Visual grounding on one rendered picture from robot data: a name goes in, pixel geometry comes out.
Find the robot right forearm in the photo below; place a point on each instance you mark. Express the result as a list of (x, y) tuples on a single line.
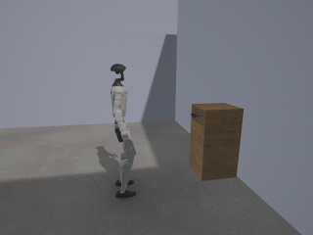
[(120, 122)]

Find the drawer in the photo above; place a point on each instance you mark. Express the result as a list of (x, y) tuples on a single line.
[(198, 112)]

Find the humanoid robot head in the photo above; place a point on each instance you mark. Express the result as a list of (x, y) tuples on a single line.
[(119, 69)]

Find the robot right upper arm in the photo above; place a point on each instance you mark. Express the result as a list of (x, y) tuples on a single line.
[(118, 94)]

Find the right robot hand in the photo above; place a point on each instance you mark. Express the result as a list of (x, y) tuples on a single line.
[(128, 144)]

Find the cabinet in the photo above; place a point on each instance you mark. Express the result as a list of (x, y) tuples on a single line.
[(215, 146)]

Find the left robot foot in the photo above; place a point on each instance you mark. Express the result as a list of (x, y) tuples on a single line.
[(118, 183)]

